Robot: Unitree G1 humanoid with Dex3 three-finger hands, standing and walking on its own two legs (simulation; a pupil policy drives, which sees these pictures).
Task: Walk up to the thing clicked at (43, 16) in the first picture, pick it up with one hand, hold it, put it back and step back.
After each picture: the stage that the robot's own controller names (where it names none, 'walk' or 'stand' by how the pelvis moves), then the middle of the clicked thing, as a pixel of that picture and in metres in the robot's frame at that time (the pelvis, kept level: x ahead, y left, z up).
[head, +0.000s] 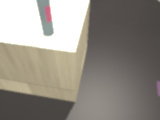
stand; (45, 15) +0.80 +0.23 -0.02
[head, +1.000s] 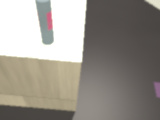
walk; (45, 22) +0.69 +0.19 +0.01
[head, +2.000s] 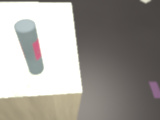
stand; (31, 50) +0.47 +0.22 +0.01
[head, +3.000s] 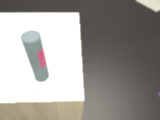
stand; (37, 59) +0.47 +0.21 -0.01
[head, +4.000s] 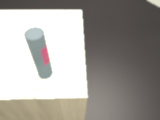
stand; (40, 56) +0.48 +0.20 -0.01
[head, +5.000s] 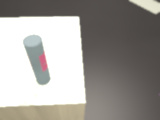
stand; (38, 62) +0.46 +0.21 -0.02
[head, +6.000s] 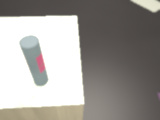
stand; (36, 63) +0.45 +0.21 -0.02
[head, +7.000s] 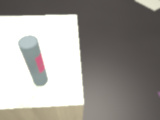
stand; (35, 63) +0.45 +0.22 -0.02
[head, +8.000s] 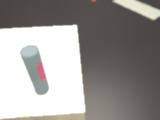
rise first; (36, 72) +0.43 +0.23 -0.02
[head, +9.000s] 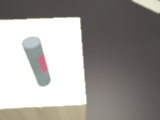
go down; (38, 64) +0.45 +0.23 -0.01
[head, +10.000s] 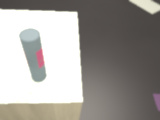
go down; (35, 58) +0.46 +0.21 +0.00
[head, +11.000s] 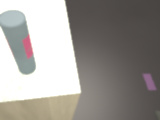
go down; (21, 47) +0.45 +0.21 +0.05
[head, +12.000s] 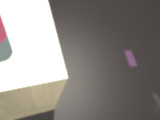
close in; out of the picture +0.46 +0.22 +0.08
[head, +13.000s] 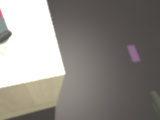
close; out of the picture +0.51 +0.22 +0.10
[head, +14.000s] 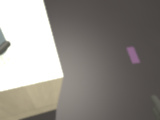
lift; out of the picture +0.48 +0.23 +0.10
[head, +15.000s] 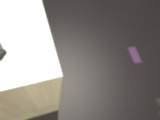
lift; out of the picture +0.46 +0.24 +0.10
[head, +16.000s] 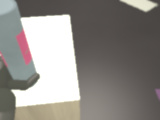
lift; (16, 51) +0.33 +0.18 +0.21
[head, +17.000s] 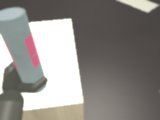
hold; (25, 56) +0.34 +0.17 +0.18
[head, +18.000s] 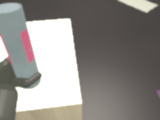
crouch; (20, 51) +0.36 +0.19 +0.18
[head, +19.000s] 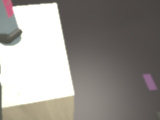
crouch; out of the picture +0.48 +0.22 +0.22
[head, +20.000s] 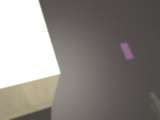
lower; out of the picture +0.52 +0.24 +0.10
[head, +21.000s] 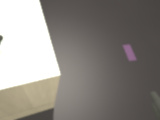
lower; out of the picture +0.51 +0.24 +0.10
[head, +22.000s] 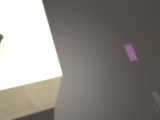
lower; out of the picture +0.50 +0.24 +0.10
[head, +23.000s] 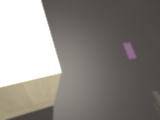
lower; out of the picture +0.51 +0.24 +0.10
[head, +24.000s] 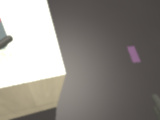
open; out of the picture +0.50 +0.23 +0.10
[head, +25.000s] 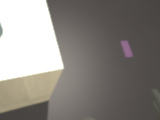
rise; out of the picture +0.50 +0.23 +0.11
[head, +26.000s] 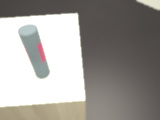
sink last; (36, 54) +0.48 +0.23 +0.04
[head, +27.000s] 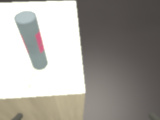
stand; (34, 44) +0.49 +0.22 +0.05
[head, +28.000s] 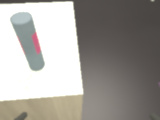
stand; (30, 45) +0.48 +0.22 +0.05
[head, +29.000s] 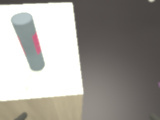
stand; (30, 45) +0.48 +0.22 +0.05
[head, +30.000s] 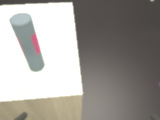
stand; (30, 46) +0.48 +0.22 +0.05
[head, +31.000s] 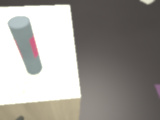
stand; (28, 49) +0.48 +0.22 +0.05
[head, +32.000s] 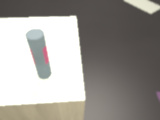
stand; (40, 56) +0.50 +0.21 -0.01
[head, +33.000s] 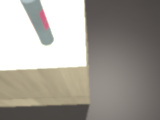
walk; (39, 22) +0.59 +0.23 +0.00
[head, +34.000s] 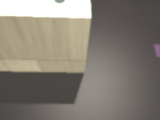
walk; out of the picture +0.93 +0.16 +0.01
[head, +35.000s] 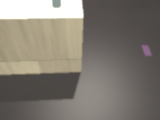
stand; out of the picture +1.10 +0.21 +0.00
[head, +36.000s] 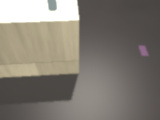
stand; out of the picture +1.10 +0.24 -0.02
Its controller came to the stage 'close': yes
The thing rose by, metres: 0.22
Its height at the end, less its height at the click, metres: +0.00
